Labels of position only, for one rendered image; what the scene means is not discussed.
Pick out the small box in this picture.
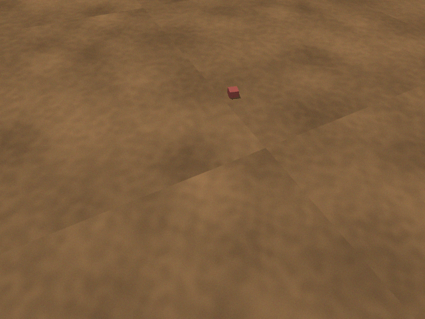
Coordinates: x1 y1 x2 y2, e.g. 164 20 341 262
227 86 239 98

